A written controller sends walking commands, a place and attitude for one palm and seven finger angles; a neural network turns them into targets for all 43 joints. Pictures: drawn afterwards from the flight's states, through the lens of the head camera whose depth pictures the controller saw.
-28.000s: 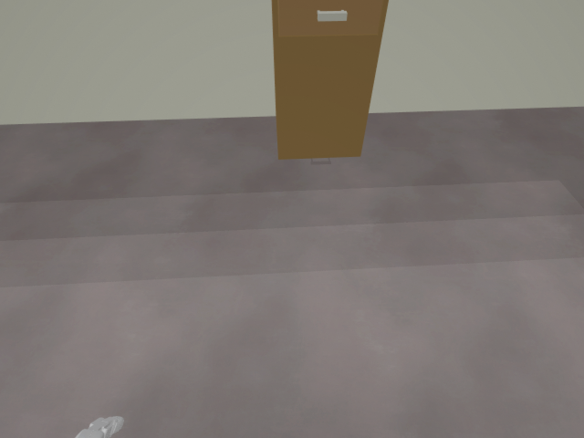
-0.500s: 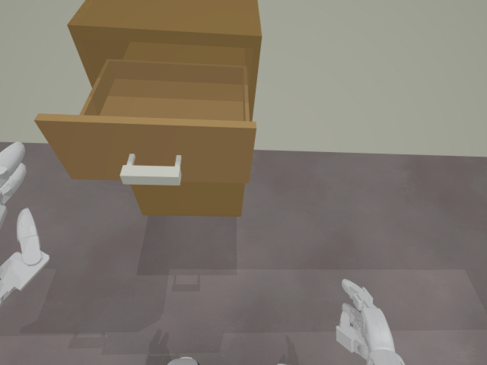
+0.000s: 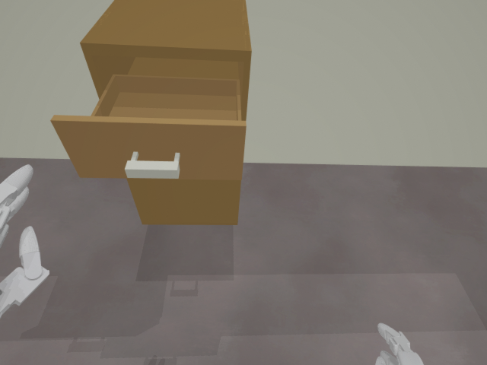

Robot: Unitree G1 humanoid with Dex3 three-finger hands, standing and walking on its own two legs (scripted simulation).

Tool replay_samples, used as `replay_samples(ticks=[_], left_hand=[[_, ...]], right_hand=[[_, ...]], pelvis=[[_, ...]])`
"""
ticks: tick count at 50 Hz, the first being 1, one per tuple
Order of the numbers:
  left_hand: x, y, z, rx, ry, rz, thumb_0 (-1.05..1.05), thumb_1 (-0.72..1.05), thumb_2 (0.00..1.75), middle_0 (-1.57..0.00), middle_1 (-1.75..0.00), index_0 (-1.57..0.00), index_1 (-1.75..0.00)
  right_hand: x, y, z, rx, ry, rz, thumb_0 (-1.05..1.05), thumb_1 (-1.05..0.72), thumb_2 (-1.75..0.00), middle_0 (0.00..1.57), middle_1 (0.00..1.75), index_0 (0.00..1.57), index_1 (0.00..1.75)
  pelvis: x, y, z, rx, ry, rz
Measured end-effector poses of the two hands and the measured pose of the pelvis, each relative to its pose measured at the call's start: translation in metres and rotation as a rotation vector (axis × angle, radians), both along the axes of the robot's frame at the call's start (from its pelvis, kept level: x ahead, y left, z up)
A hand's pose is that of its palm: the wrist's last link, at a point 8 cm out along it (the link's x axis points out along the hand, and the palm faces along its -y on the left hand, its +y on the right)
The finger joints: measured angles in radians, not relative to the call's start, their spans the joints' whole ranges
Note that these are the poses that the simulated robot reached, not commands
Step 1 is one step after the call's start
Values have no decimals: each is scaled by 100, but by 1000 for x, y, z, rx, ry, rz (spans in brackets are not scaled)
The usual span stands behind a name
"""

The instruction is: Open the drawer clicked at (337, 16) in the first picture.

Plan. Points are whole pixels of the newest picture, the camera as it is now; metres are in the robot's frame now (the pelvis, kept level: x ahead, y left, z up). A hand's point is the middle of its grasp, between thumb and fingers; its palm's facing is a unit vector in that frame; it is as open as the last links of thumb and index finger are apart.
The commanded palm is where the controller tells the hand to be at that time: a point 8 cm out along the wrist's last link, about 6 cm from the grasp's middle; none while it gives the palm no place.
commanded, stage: stop stepping back and stand still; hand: left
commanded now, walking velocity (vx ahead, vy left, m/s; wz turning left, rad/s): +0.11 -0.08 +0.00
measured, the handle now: (154, 162) +0.54 +0.22 -0.02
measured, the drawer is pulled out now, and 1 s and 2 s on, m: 0.30 0.30 0.30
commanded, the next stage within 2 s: let the arm hang, fingers relaxed in 0.14 s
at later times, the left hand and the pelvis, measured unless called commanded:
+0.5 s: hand out of the picture +0.09 +0.16 -0.15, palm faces -0.06 -0.98 -0.21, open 7.4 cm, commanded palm none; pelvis -0.01 -0.01 -0.01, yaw +0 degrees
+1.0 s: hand out of the picture -0.01 +0.20 -0.16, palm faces +0.00 -0.96 -0.27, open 7.3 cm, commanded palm none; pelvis -0.03 +0.00 +0.01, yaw -1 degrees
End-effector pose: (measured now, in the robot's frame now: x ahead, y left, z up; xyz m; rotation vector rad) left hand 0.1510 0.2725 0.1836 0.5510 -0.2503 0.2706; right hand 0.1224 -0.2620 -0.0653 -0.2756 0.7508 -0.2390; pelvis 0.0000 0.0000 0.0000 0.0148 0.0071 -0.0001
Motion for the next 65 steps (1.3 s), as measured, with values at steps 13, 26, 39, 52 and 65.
replay_samples(ticks=[13, 26, 39, 52, 65], left_hand=[[10, 1, -17, -78, 14, 56, 1, 90, 90, -21, -30, -21, -30], [-81, -67, -314, -470, 1342, 148, 1, 92, 90, -21, -30, -20, -30], [-162, -30, -313, -466, 1539, 350, -1, 94, 90, -21, -30, -21, -30], [-161, -28, -308, -459, 1510, 348, 0, 91, 90, -20, -30, -20, -30], [-159, -39, -317, -496, 1525, 309, 0, 91, 90, -21, -30, -20, -30]], right_hand=[[36, 42, -12, 130, -48, 103, 1, -90, -90, 20, 30, 20, 30], [-56, 3, -64, 114, 370, -20, 1, -90, -90, 20, 30, 20, 30], [-160, 19, -69, 158, 668, -93, 1, -91, -90, 20, 30, 20, 30], [-168, 48, -78, 233, 643, -93, 1, -90, -90, 20, 30, 20, 30], [-172, 38, -72, 191, 647, -119, 1, -90, -90, 20, 30, 20, 30]], pelvis=[[3, 0, -1, -22, 9, -1], [-6, -8, -8, 1, -20, -3], [-19, -8, 8, -22, -41, -2], [-27, -1, 10, -13, -56, -15], [-28, 3, 10, -11, -49, -18]])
